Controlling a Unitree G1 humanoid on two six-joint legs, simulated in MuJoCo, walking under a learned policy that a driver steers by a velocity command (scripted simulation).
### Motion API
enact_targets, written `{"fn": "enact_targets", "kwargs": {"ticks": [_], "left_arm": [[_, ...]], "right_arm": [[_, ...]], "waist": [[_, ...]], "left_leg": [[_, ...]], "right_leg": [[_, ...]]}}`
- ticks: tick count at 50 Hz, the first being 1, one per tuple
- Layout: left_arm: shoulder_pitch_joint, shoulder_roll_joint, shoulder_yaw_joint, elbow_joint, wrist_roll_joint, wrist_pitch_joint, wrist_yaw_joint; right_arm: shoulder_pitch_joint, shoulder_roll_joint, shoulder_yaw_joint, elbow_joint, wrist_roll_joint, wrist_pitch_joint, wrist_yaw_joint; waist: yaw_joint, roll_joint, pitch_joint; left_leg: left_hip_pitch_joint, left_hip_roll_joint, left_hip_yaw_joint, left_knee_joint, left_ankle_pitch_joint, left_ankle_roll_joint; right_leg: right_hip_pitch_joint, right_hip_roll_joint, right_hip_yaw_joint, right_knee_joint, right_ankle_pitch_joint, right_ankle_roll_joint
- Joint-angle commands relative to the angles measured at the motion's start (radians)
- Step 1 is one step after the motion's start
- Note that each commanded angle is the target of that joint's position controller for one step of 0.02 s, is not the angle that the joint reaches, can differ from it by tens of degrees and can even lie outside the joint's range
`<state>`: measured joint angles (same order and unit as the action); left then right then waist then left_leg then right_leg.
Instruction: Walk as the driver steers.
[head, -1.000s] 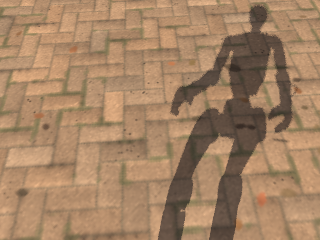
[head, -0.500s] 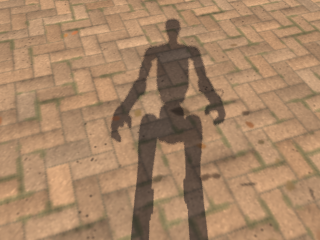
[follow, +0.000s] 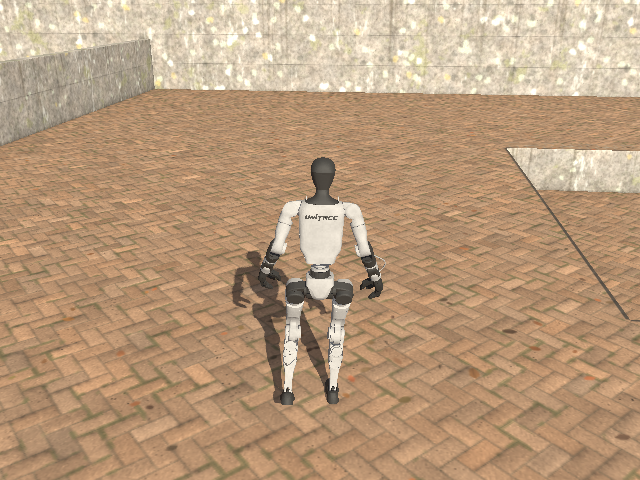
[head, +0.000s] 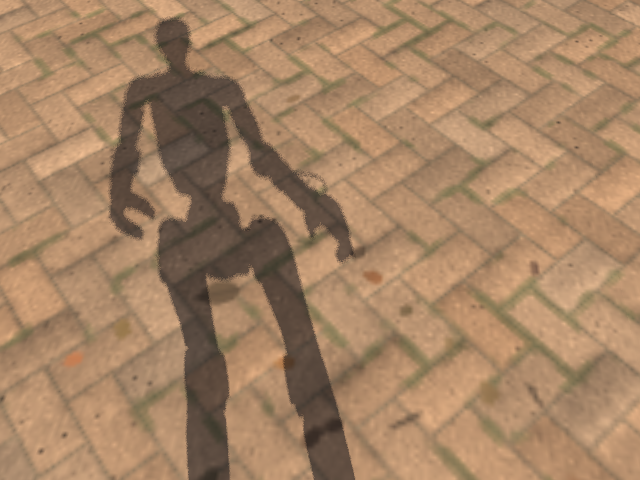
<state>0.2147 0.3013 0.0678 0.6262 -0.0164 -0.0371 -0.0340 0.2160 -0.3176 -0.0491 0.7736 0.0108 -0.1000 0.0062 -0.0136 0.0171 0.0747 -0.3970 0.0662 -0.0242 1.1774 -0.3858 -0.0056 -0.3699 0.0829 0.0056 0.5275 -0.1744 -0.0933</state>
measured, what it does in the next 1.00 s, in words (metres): walks ahead, turning right: left foot, then right foot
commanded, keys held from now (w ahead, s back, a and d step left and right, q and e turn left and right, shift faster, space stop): w+e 1.00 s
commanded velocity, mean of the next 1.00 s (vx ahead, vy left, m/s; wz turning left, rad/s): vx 0.50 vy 0.00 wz -0.60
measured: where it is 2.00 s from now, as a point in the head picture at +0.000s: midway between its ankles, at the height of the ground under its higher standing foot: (513, 265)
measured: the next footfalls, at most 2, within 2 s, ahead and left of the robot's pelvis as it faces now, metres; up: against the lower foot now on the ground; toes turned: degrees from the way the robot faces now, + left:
left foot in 0.36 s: +0.40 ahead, +0.12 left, +0.00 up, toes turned -16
right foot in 0.88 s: +0.56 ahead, -0.23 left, +0.00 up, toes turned -33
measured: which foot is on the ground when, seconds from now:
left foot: up 0.00-0.34, down 0.36-0.86, up 0.88-1.00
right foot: down 0.00-0.36, up 0.38-0.86, down 0.88-1.00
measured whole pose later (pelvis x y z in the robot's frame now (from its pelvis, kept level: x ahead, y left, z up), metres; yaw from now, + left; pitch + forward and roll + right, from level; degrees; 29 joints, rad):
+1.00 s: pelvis +0.52 -0.12 +0.00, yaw -36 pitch +1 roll +1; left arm 0.21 0.30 0.07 0.64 -0.02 -0.04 -0.03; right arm 0.22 -0.32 -0.05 0.77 0.01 -0.10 0.01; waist -0.01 0.02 0.08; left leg -0.39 0.06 -0.02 1.18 -0.39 -0.01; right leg -0.37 0.08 0.00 0.52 -0.17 -0.10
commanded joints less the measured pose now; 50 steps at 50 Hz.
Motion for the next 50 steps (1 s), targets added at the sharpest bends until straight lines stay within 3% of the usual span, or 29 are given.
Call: {"fn": "enact_targets", "kwargs": {"ticks": [1, 4, 8, 12, 15, 16, 17, 18, 19, 20, 21, 22, 23, 24, 26, 28, 34, 38, 39, 41, 42, 43, 44, 45, 46, 47, 48, 49, 50], "left_arm": [[0.006, 0.125, 0.035, -0.071, 0.015, -0.025, 0.014], [0.034, 0.144, 0.039, -0.044, 0.008, -0.03, 0.033], [0.093, 0.16, 0.044, -0.006, 0.0, -0.02, 0.05], [0.155, 0.161, 0.046, 0.035, -0.011, -0.012, 0.054], [0.154, 0.154, 0.048, 0.046, -0.01, -0.001, 0.059], [0.143, 0.147, 0.046, 0.045, -0.008, 0.004, 0.058], [0.136, 0.117, 0.036, 0.041, -0.005, 0.004, 0.056], [0.142, 0.058, 0.013, 0.025, 0.009, 0.003, 0.051], [0.281, 0.0, -0.005, 0.002, -0.02, -0.005, 0.051], [0.28, 0.098, 0.007, 0.022, -0.027, -0.008, 0.055], [0.169, 0.159, 0.025, 0.016, -0.023, -0.003, 0.054], [0.106, 0.16, 0.028, 0.004, -0.013, 0.001, 0.056], [0.065, 0.147, 0.03, -0.009, -0.002, 0.0, 0.054], [0.068, 0.126, 0.031, -0.012, -0.006, 0.003, 0.048], [0.075, 0.083, 0.025, -0.012, -0.015, 0.014, 0.042], [0.038, 0.057, 0.017, -0.032, -0.009, 0.022, 0.04], [-0.097, 0.031, 0.002, -0.062, -0.006, 0.006, 0.009], [-0.202, 0.03, -0.001, -0.102, -0.01, 0.005, -0.016], [-0.209, 0.039, 0.003, -0.11, -0.009, 0.006, -0.02], [-0.167, 0.075, 0.022, -0.112, -0.002, 0.012, -0.023], [-0.081, 0.108, 0.04, -0.094, -0.001, 0.016, -0.021], [0.085, 0.155, 0.071, -0.048, -0.004, 0.02, -0.012], [0.247, 0.234, 0.102, -0.008, -0.01, 0.032, 0.01], [0.19, 0.338, 0.107, -0.026, -0.02, 0.019, 0.012], [0.215, 0.237, 0.08, -0.049, -0.013, 0.002, 0.006], [0.178, 0.191, 0.063, -0.035, -0.004, -0.015, 0.004], [0.121, 0.169, 0.054, -0.035, -0.004, -0.022, 0.004], [0.057, 0.141, 0.045, -0.043, -0.002, -0.022, 0.007], [0.021, 0.124, 0.037, -0.057, 0.011, -0.024, 0.012]], "right_arm": [[-0.001, -0.13, -0.034, -0.082, -0.018, -0.016, -0.001], [-0.046, -0.089, -0.024, -0.095, -0.03, 0.006, -0.004], [-0.207, -0.046, -0.005, -0.135, -0.024, 0.002, 0.005], [-0.286, -0.07, -0.011, -0.165, -0.006, -0.011, 0.021], [-0.248, -0.102, -0.027, -0.161, -0.003, -0.021, 0.025], [-0.193, -0.11, -0.034, -0.148, -0.004, -0.025, 0.022], [-0.097, -0.133, -0.049, -0.127, -0.011, -0.029, 0.015], [0.046, -0.181, -0.063, -0.115, -0.028, -0.033, 0.007], [0.144, -0.256, -0.084, -0.082, -0.038, -0.019, 0.009], [0.135, -0.17, -0.066, -0.091, -0.01, -0.014, 0.016], [0.091, -0.11, -0.05, -0.101, -0.007, -0.007, 0.011], [0.041, -0.093, -0.042, -0.106, -0.017, 0.0, 0.007], [0.013, -0.073, -0.036, -0.096, -0.022, 0.004, 0.005], [0.002, -0.06, -0.031, -0.09, -0.029, 0.001, 0.001], [-0.001, -0.051, -0.031, -0.075, -0.02, -0.006, 0.0], [0.009, -0.077, -0.041, -0.055, -0.013, -0.013, 0.0], [0.024, -0.127, -0.054, -0.022, -0.011, 0.0, -0.007], [0.079, -0.162, -0.063, 0.009, 0.007, 0.021, -0.009], [0.082, -0.173, -0.067, 0.014, 0.013, 0.027, -0.01], [0.078, -0.205, -0.076, 0.013, 0.023, 0.04, -0.015], [0.071, -0.217, -0.08, 0.011, 0.027, 0.049, -0.019], [0.059, -0.204, -0.074, 0.005, 0.029, 0.054, -0.024], [0.083, -0.148, -0.051, -0.012, -0.002, 0.05, -0.026], [0.167, -0.014, -0.004, -0.079, -0.034, 0.023, -0.01], [0.042, -0.108, -0.019, -0.086, 0.004, -0.012, 0.002], [-0.044, -0.146, -0.029, -0.116, 0.035, -0.031, 0.008], [-0.045, -0.13, -0.023, -0.11, 0.021, -0.04, 0.002], [-0.039, -0.131, -0.027, -0.098, -0.006, -0.04, -0.004], [-0.018, -0.135, -0.032, -0.094, -0.014, -0.03, -0.002]], "waist": [[-0.006, -0.07, -0.131], [-0.003, -0.055, -0.096], [0.058, -0.08, -0.06], [0.085, -0.093, -0.05], [0.057, -0.129, -0.059], [0.027, -0.143, -0.073], [-0.022, -0.134, -0.129], [-0.08, -0.047, -0.271], [-0.03, 0.285, -0.412], [-0.044, 0.238, -0.368], [-0.071, 0.136, -0.234], [-0.059, 0.066, -0.157], [-0.044, 0.054, -0.095], [-0.021, 0.082, -0.077], [-0.008, 0.103, -0.066], [-0.008, 0.081, -0.047], [-0.046, 0.047, -0.025], [-0.071, 0.042, 0.009], [-0.062, 0.046, 0.01], [-0.016, 0.076, -0.038], [0.039, 0.082, -0.091], [0.131, 0.059, -0.174], [0.188, -0.06, -0.265], [0.047, -0.306, -0.37], [0.138, -0.171, -0.429], [0.138, -0.13, -0.277], [0.088, -0.051, -0.204], [0.048, -0.035, -0.153], [0.013, -0.063, -0.138]], "left_leg": [[-0.238, 0.059, -0.06, -0.063, 0.101, -0.014], [-0.228, 0.038, -0.032, -0.198, 0.19, -0.061], [-0.162, -0.02, -0.025, -0.506, 0.441, -0.076], [-0.103, -0.053, -0.053, -0.644, 0.483, -0.055], [-0.057, -0.058, -0.067, -0.681, 0.355, -0.017], [0.015, -0.064, -0.05, -0.704, 0.326, 0.003], [0.167, -0.052, -0.042, -0.733, 0.33, 0.033], [0.427, 0.097, -0.178, -0.706, 0.289, 0.095], [0.763, 0.326, -0.64, -0.799, 0.051, 0.259], [0.747, 0.356, -0.782, -0.866, -0.183, 0.255], [0.627, 0.315, -0.628, -0.886, -0.179, 0.211], [0.506, 0.275, -0.491, -0.896, -0.053, 0.184], [0.407, 0.235, -0.389, -0.917, 0.069, 0.178], [0.345, 0.207, -0.31, -0.94, 0.145, 0.167], [0.299, 0.183, -0.206, -0.985, 0.221, 0.174], [0.291, 0.199, -0.142, -1.016, 0.297, 0.194], [0.334, 0.173, 0.078, -1.033, 0.454, 0.169], [0.415, 0.201, 0.147, -1.014, 0.502, 0.145], [0.444, 0.211, 0.161, -0.989, 0.574, 0.137], [0.487, 0.214, 0.2, -0.861, 0.902, 0.118], [0.481, 0.205, 0.221, -0.724, 1.042, 0.105], [0.391, 0.173, 0.25, -0.516, 1.041, 0.076], [0.133, 0.129, 0.248, -0.202, 0.675, 0.032], [-0.294, -0.077, 0.131, 0.129, -0.206, -0.02], [-0.4, -0.065, -0.061, 0.209, -0.195, -0.004], [-0.457, -0.024, -0.056, 0.173, -0.088, 0.017], [-0.403, 0.016, -0.058, 0.084, -0.003, 0.021], [-0.336, 0.042, -0.058, 0.001, 0.041, 0.009], [-0.27, 0.057, -0.066, -0.035, 0.075, 0.0]], "right_leg": [[0.263, -0.257, 0.395, -0.294, 0.147, -0.203], [0.163, -0.222, 0.308, -0.311, 0.247, -0.205], [0.109, -0.159, 0.251, -0.295, 0.15, -0.144], [0.157, -0.19, 0.332, -0.236, 0.065, -0.12], [0.239, -0.222, 0.414, -0.142, 0.089, -0.099], [0.238, -0.212, 0.422, -0.1, 0.122, -0.086], [0.215, -0.164, 0.394, 0.004, 0.174, -0.057], [0.106, -0.104, 0.323, 0.266, 0.071, -0.02], [-0.25, 0.04, 0.185, 0.602, -0.38, 0.057], [-0.383, -0.038, 0.202, 0.749, -0.404, 0.072], [-0.42, -0.075, 0.186, 0.787, -0.31, 0.081], [-0.393, -0.109, 0.148, 0.774, -0.24, 0.087], [-0.375, -0.137, 0.143, 0.727, -0.192, 0.089], [-0.329, -0.164, 0.14, 0.694, -0.16, 0.086], [-0.298, -0.182, 0.112, 0.645, -0.143, 0.087], [-0.331, -0.196, 0.103, 0.58, -0.109, 0.095], [-0.305, -0.189, 0.039, 0.274, 0.171, 0.093], [-0.277, -0.167, -0.017, 0.137, 0.167, 0.062], [-0.264, -0.155, -0.031, 0.116, 0.128, 0.046], [-0.159, -0.095, -0.084, 0.099, 0.022, 0.005], [-0.041, -0.054, -0.109, 0.083, -0.012, -0.022], [0.198, -0.014, -0.112, 0.022, 0.047, -0.062], [0.51, -0.128, 0.093, 0.008, 0.036, -0.12], [0.787, -0.375, 0.681, -0.102, -0.182, -0.315], [0.792, -0.405, 0.805, -0.229, -0.296, -0.311], [0.679, -0.378, 0.663, -0.25, -0.205, -0.262], [0.535, -0.336, 0.554, -0.247, -0.094, -0.23], [0.41, -0.296, 0.464, -0.255, 0.02, -0.209], [0.327, -0.271, 0.418, -0.275, 0.097, -0.205]]}}
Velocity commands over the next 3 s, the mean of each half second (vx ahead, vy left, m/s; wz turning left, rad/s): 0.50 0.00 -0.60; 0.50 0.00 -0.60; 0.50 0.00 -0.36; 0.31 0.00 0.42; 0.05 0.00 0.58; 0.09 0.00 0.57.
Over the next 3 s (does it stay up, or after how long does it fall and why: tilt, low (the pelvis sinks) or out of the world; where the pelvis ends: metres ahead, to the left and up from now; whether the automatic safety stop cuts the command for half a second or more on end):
stays up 0.98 -0.44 0.02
